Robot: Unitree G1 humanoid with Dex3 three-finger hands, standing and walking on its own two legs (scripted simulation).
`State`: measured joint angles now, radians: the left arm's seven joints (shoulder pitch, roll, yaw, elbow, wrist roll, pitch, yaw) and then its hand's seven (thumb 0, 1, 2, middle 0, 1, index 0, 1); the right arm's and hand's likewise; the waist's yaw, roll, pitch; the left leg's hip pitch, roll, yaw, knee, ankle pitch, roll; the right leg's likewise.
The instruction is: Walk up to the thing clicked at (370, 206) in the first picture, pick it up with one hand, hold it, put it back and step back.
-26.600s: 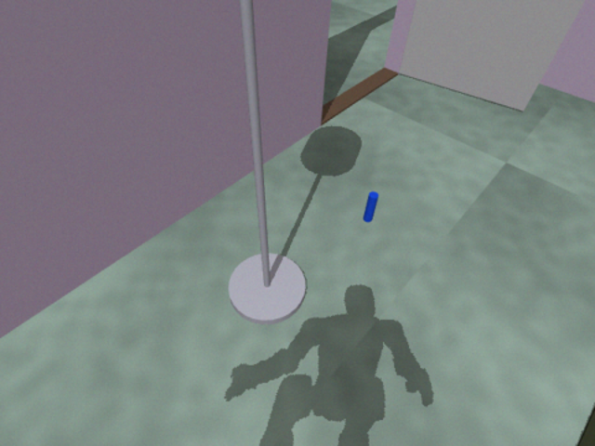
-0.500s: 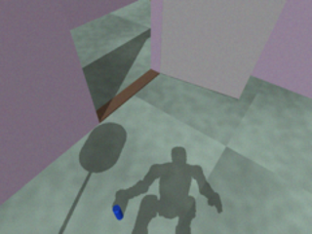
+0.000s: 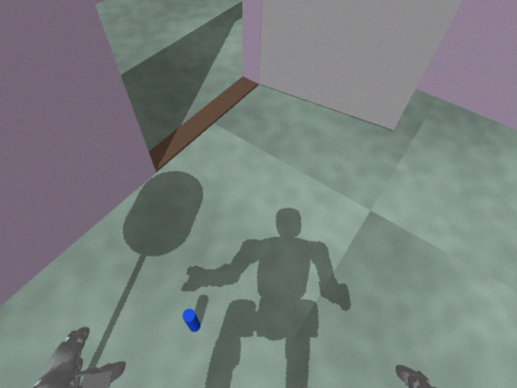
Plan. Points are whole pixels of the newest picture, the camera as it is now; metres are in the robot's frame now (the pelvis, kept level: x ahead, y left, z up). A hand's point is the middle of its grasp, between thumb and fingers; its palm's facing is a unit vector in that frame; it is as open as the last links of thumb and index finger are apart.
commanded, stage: go down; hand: left
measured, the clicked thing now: (192, 320) +0.37 +0.21 -0.69
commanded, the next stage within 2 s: none
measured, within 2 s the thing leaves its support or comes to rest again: neither
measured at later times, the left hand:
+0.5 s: hand (95, 374) +0.16 +0.28 -0.17, palm faces +0.05 -0.95 -0.32, open 17.2 cm
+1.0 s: hand (89, 384) +0.15 +0.30 -0.21, palm faces +0.10 -0.95 -0.30, open 17.3 cm
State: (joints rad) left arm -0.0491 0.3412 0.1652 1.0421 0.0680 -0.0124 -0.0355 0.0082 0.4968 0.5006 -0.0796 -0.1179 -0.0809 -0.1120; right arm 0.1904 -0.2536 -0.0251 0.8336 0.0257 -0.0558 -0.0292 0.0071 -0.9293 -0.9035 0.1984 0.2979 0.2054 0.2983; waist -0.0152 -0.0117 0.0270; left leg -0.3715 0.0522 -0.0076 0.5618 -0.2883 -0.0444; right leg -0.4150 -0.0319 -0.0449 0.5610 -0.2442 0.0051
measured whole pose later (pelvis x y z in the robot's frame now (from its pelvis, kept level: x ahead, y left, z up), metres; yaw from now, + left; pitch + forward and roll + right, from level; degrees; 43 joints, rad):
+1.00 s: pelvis -0.01 +0.02 -0.10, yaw +0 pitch +19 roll -3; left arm 0.28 0.36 0.26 0.36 -0.01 0.21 -0.10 0.00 -0.52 0.06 -0.09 -0.06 -0.08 -0.07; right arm 0.22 -0.23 0.00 0.53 0.00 -0.20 -0.08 0.01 -0.83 -0.88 0.20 0.30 0.21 0.30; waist -0.04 0.01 -0.15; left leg -1.01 0.04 -0.06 1.26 -0.58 -0.02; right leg -1.01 -0.05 -0.06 1.18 -0.50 0.03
